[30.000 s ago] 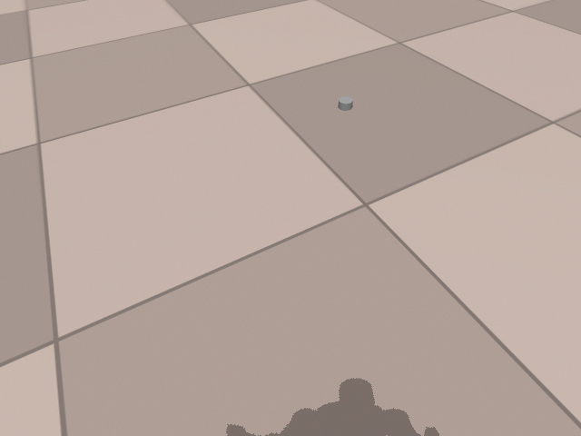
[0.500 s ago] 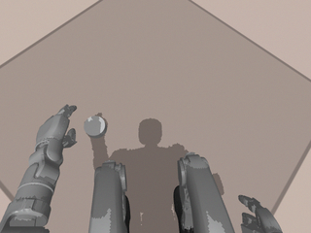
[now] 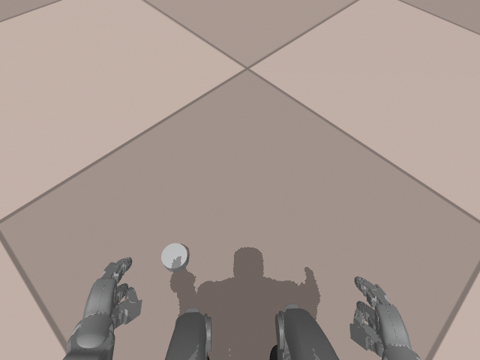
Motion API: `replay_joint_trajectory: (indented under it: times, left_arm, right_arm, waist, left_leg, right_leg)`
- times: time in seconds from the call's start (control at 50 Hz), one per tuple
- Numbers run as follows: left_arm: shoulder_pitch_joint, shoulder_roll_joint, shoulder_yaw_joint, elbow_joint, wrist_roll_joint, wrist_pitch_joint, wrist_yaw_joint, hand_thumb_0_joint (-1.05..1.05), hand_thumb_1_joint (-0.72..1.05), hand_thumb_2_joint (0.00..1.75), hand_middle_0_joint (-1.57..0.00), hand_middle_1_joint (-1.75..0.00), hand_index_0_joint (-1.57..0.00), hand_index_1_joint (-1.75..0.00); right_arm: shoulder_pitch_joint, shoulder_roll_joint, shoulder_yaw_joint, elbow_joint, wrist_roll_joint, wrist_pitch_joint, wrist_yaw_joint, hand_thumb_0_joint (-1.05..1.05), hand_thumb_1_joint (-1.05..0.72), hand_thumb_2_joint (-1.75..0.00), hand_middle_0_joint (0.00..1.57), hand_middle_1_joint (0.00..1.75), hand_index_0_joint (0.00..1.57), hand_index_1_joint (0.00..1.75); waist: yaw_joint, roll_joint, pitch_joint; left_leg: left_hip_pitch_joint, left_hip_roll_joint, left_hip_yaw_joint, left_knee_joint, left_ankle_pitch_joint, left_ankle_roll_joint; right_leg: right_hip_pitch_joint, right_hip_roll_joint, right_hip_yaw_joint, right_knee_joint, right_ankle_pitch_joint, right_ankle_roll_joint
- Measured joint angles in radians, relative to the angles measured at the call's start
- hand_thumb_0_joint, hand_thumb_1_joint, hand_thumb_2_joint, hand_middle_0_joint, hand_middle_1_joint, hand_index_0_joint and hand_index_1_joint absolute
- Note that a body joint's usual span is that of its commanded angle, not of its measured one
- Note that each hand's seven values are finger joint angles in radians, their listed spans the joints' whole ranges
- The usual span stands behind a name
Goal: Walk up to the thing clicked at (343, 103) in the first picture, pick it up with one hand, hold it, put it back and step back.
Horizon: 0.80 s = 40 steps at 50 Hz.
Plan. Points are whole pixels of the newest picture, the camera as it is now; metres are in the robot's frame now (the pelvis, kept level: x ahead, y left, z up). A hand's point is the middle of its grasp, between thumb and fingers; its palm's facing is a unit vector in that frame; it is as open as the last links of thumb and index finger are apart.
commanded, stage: home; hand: left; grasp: from above
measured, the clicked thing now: (175, 257) +0.49 +0.22 -0.60
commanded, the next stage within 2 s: none
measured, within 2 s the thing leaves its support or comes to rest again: neither
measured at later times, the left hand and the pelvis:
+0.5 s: hand (108, 320) +0.20 +0.18 +0.04, palm faces +0.09 -0.98 -0.20, open 7.4 cm; pelvis +0.05 +0.00 +0.09, yaw +2 degrees
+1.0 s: hand (109, 324) +0.20 +0.18 +0.04, palm faces +0.07 -0.98 -0.20, open 7.4 cm; pelvis +0.04 +0.00 +0.09, yaw +2 degrees
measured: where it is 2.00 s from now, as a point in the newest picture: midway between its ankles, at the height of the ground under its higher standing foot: outside the picture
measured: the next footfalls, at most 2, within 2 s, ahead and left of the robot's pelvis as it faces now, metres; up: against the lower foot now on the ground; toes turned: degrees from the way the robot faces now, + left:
none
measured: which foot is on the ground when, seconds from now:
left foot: down 0.00-1.00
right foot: down 0.00-1.00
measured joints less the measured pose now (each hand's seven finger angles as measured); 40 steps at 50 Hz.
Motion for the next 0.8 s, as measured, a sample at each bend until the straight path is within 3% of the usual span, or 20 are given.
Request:
replay_joint_trajectory:
  times: [0.16,0.36,0.56,0.8]
  left_arm:
    - [0.166,-0.038,0.016,-0.126,-0.066,0.063,-0.002,0.01,0.90,0.90,-0.20,-0.30,-0.21,-0.30]
    - [0.341,-0.046,0.004,-0.270,-0.072,0.094,-0.032,0.01,0.91,0.90,-0.20,-0.30,-0.20,-0.30]
    - [0.339,-0.049,-0.001,-0.250,-0.059,0.097,-0.065,0.01,0.91,0.90,-0.20,-0.30,-0.20,-0.30]
    - [0.332,-0.047,-0.004,-0.245,-0.053,0.081,-0.064,0.01,0.91,0.90,-0.20,-0.30,-0.20,-0.30]
  right_arm:
    - [0.107,-0.004,0.006,-0.007,-0.005,-0.039,-0.063,0.01,-0.90,-0.90,0.20,0.30,0.21,0.30]
    - [0.157,-0.022,-0.015,-0.032,-0.020,-0.081,-0.091,0.01,-0.90,-0.90,0.20,0.30,0.21,0.30]
    - [0.114,-0.023,-0.015,-0.032,-0.036,-0.115,-0.084,0.01,-0.90,-0.90,0.20,0.30,0.21,0.30]
    - [0.121,-0.018,-0.013,-0.008,-0.042,-0.119,-0.080,0.01,-0.90,-0.90,0.21,0.30,0.21,0.30]
  waist:
    - [-0.010,0.010,0.003]
    - [0.004,0.026,-0.013]
    - [0.026,0.016,0.008]
    - [0.027,0.011,0.027]
  left_leg:
    - [0.263,0.006,0.005,-0.219,0.041,0.001]
    - [0.482,0.006,0.014,-0.387,0.072,0.006]
    - [0.533,-0.002,0.008,-0.413,0.080,0.005]
    - [0.541,0.000,0.009,-0.414,0.084,0.003]
  right_leg:
    - [0.268,0.006,-0.004,-0.228,0.045,0.000]
    - [0.489,0.005,-0.001,-0.401,0.078,0.005]
    - [0.543,-0.002,-0.008,-0.422,0.080,0.005]
    - [0.549,0.000,-0.007,-0.423,0.085,0.003]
